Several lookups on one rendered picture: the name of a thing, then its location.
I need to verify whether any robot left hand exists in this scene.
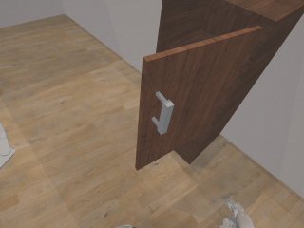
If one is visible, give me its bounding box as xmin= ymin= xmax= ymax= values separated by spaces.
xmin=0 ymin=123 xmax=15 ymax=169

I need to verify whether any handle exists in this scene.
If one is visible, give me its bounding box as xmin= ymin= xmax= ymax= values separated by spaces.
xmin=151 ymin=91 xmax=174 ymax=135

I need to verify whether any cupboard door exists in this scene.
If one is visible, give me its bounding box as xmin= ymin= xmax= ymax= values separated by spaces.
xmin=135 ymin=26 xmax=263 ymax=171

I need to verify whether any robot right hand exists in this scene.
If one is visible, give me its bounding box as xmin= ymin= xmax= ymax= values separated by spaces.
xmin=219 ymin=198 xmax=255 ymax=228

